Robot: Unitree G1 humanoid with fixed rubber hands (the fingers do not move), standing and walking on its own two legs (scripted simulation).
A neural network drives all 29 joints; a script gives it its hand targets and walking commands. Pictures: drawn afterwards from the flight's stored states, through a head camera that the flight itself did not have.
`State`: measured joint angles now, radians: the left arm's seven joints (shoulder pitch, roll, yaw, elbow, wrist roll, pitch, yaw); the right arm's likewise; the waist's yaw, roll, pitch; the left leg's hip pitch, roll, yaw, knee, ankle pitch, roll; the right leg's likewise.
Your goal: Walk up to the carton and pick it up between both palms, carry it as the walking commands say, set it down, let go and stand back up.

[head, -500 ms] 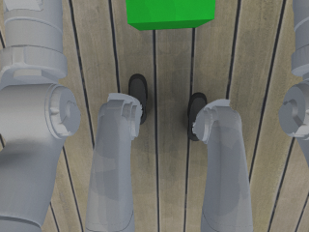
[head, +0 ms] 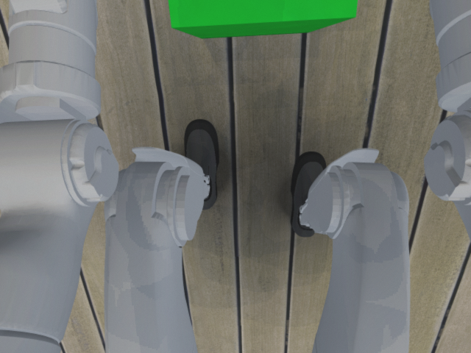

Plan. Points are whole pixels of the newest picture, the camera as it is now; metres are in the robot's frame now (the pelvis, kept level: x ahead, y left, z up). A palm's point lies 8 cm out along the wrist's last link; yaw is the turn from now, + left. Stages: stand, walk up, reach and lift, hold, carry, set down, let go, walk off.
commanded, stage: reach and lift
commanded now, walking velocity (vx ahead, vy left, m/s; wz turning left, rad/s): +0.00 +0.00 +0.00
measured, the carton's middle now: out of the picture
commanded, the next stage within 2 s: none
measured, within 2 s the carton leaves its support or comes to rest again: leaves its support in 1.92 s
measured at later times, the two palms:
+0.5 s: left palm out of the picture +0.57 +0.21 -0.24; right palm out of the picture +0.58 -0.15 -0.25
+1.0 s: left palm out of the picture +0.57 +0.19 -0.24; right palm out of the picture +0.57 -0.12 -0.25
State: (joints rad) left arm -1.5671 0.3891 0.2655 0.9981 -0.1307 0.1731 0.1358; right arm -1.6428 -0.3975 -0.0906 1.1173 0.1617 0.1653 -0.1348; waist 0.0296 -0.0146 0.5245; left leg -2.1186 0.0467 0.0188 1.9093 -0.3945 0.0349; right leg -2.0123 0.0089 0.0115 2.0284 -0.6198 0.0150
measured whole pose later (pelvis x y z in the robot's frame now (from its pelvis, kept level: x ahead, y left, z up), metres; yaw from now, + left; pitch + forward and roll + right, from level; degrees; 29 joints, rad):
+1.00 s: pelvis +0.00 -0.01 -0.06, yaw +0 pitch +35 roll +0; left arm -1.64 0.39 0.17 1.12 -0.23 0.10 0.12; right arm -1.61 -0.33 0.01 1.09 0.22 0.11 -0.16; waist 0.02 -0.01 0.52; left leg -2.29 0.05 0.01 2.08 -0.40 0.02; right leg -2.18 0.01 0.01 2.21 -0.65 0.01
